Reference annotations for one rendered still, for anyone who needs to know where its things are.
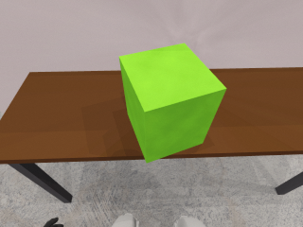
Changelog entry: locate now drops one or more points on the carton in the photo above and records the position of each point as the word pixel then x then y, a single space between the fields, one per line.
pixel 171 99

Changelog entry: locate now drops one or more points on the robot thigh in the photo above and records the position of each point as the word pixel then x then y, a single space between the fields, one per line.
pixel 126 221
pixel 188 222

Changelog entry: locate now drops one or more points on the robot left thigh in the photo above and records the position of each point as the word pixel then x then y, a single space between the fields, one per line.
pixel 126 221

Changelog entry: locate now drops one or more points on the left robot hand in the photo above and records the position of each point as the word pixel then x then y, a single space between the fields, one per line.
pixel 51 223

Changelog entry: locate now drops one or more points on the robot right thigh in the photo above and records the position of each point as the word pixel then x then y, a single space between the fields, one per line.
pixel 188 222

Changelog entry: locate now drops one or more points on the table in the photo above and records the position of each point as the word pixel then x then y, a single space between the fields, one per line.
pixel 81 116

